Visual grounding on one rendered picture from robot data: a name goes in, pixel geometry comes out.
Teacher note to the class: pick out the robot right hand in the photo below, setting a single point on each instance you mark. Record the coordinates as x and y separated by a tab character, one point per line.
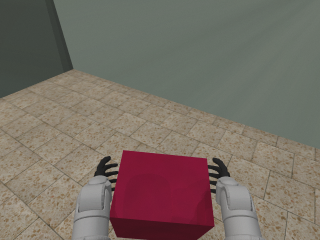
222	172

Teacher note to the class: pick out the robot left forearm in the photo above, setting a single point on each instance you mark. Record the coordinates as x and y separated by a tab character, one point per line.
92	210

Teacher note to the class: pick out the robot left hand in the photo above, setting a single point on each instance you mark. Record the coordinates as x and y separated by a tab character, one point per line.
101	168

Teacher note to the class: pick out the robot right forearm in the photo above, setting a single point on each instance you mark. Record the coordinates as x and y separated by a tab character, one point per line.
237	209

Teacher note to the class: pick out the carton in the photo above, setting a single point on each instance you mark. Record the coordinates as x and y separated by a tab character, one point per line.
161	197

